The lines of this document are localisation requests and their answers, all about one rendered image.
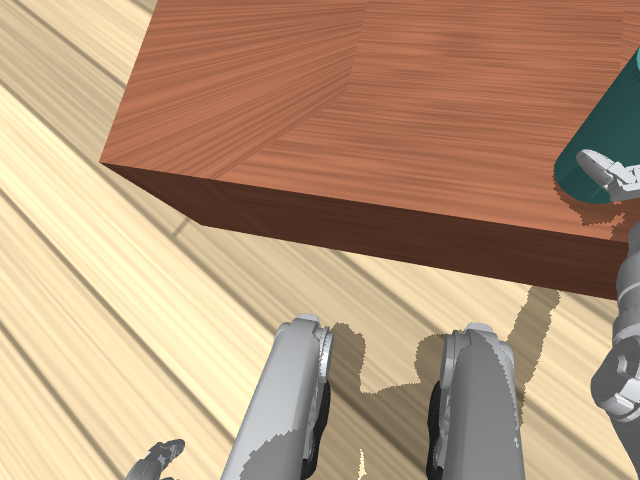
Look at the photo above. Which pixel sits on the bottle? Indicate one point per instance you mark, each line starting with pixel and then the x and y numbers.
pixel 612 129

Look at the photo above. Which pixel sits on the left robot hand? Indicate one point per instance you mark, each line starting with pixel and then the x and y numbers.
pixel 157 459

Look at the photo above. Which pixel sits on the right robot hand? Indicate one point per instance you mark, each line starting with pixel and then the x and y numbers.
pixel 600 168

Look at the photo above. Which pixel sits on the left robot foot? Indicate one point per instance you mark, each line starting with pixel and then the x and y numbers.
pixel 309 465

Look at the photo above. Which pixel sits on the right robot foot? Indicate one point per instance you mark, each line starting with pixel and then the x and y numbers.
pixel 433 471

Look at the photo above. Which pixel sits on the right robot arm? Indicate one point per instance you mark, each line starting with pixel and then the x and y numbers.
pixel 615 387

